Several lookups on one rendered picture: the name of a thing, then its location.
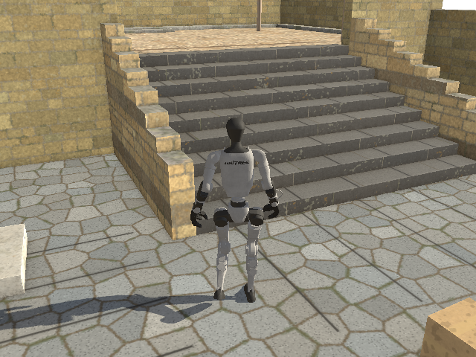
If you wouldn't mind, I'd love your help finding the right robot upper arm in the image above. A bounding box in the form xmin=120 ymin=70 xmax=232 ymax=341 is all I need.
xmin=252 ymin=149 xmax=273 ymax=190

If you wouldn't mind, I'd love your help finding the left robot upper arm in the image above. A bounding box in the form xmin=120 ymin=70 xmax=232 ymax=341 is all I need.
xmin=201 ymin=150 xmax=221 ymax=193

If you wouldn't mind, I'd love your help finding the robot right forearm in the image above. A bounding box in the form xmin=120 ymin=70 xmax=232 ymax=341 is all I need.
xmin=265 ymin=179 xmax=279 ymax=207

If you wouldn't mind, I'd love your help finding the right robot hand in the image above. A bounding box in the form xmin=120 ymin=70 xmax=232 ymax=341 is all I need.
xmin=263 ymin=204 xmax=280 ymax=219

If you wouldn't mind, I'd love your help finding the left robot shin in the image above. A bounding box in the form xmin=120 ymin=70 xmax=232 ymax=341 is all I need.
xmin=216 ymin=242 xmax=228 ymax=291

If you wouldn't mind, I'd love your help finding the left robot foot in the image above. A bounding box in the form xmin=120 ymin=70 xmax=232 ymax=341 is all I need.
xmin=213 ymin=289 xmax=225 ymax=300

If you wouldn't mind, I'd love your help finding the robot left forearm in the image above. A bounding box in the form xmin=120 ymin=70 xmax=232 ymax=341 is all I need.
xmin=192 ymin=181 xmax=208 ymax=213

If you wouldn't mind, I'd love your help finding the left robot hand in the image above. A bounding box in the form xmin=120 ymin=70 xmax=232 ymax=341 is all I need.
xmin=190 ymin=210 xmax=208 ymax=228

